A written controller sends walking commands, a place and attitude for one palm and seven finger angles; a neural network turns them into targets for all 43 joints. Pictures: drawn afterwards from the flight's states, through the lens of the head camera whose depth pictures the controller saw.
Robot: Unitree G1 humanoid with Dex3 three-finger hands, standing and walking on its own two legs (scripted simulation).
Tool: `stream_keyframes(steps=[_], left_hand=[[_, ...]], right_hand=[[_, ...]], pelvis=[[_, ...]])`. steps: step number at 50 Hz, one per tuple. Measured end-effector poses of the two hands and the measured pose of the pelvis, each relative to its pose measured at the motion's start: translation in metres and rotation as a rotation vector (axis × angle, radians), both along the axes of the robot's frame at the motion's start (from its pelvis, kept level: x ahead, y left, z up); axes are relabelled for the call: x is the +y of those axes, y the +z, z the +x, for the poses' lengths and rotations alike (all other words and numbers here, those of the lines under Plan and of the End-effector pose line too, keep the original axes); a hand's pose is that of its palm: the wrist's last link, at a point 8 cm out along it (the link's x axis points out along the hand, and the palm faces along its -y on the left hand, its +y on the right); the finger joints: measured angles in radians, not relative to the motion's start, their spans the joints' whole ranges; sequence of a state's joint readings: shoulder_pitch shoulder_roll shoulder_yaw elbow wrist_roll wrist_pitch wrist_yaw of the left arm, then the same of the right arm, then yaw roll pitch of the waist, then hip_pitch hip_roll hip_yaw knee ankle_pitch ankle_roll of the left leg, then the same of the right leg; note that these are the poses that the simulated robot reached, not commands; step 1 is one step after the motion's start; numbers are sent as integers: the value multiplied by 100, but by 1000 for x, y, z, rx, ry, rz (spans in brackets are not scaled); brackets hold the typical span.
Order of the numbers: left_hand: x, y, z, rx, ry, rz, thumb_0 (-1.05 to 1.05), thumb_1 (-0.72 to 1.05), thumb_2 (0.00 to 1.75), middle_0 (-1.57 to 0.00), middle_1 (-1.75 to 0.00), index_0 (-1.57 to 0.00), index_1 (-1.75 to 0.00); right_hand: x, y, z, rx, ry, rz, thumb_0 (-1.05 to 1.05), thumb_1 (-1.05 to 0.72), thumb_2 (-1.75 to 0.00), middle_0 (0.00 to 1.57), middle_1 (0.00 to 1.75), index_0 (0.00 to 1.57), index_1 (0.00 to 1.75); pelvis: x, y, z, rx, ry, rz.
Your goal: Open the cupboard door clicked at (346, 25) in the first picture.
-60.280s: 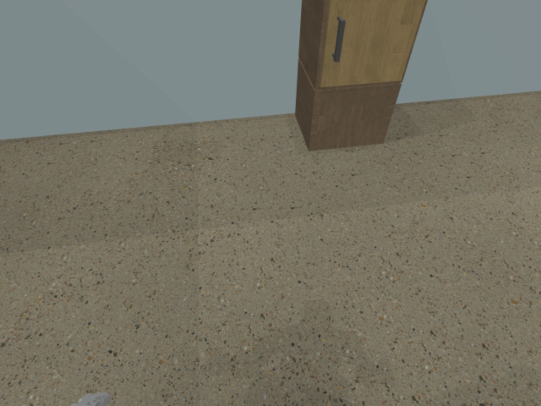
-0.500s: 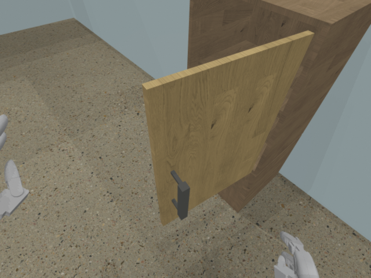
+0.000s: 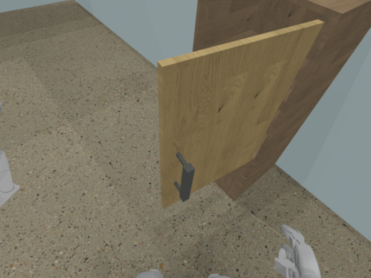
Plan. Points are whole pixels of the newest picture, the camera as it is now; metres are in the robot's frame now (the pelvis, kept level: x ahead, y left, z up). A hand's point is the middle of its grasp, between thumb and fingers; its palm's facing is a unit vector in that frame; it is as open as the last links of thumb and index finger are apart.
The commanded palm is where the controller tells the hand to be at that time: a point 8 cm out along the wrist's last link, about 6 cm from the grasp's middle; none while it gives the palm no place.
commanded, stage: step back with the hand held close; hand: left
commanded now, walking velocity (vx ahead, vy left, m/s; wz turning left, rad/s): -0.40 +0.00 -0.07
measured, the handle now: (182, 178) +0.39 +0.02 -0.09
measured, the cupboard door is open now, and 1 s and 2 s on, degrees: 81 81 81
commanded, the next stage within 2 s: stop stepping back and stand still in 0.28 s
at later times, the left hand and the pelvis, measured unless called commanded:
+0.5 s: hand out of the picture +0.08 +0.19 +0.19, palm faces +0.21 -0.73 -0.65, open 7.4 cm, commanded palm +0.04 +0.22 +0.19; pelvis -0.14 -0.05 +0.01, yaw -8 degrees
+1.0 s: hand out of the picture -0.05 +0.22 +0.19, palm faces +0.46 -0.79 -0.41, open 7.4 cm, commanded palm -0.09 +0.25 +0.19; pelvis -0.25 -0.04 +0.02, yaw -4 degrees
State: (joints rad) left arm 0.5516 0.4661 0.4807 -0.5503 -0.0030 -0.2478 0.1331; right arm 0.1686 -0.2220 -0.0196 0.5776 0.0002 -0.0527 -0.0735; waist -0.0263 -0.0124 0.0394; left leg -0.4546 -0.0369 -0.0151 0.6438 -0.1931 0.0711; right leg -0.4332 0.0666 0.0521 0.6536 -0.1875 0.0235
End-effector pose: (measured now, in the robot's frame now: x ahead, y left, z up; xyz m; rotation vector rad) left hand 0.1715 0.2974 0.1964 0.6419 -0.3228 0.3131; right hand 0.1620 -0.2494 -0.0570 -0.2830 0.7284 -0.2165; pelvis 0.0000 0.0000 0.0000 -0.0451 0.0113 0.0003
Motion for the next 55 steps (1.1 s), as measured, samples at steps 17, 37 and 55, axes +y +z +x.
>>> stream_keyframes(steps=[17, 37, 55], left_hand=[[-67, 4, -39, 57, -192, 6, 1, 89, 90, -21, -30, -21, -31], [-65, -10, -168, 23, -36, -175, 1, 89, 90, -21, -30, -21, -31], [-32, -3, -262, -36, 61, -194, 1, 89, 90, -21, -30, -21, -31]], right_hand=[[4, -6, -55, -86, 92, 129, 1, -90, -90, 21, 30, 20, 30], [-75, 5, -254, -24, -156, 9, 2, -90, -90, 20, 30, 19, 30], [-24, -6, -313, 38, -37, 21, 2, -90, -90, 21, 30, 20, 30]], pelvis=[[-32, 0, -100, 98, -128, 29], [-43, 7, -195, -54, -100, 76], [-24, 16, -259, -35, -54, 64]])
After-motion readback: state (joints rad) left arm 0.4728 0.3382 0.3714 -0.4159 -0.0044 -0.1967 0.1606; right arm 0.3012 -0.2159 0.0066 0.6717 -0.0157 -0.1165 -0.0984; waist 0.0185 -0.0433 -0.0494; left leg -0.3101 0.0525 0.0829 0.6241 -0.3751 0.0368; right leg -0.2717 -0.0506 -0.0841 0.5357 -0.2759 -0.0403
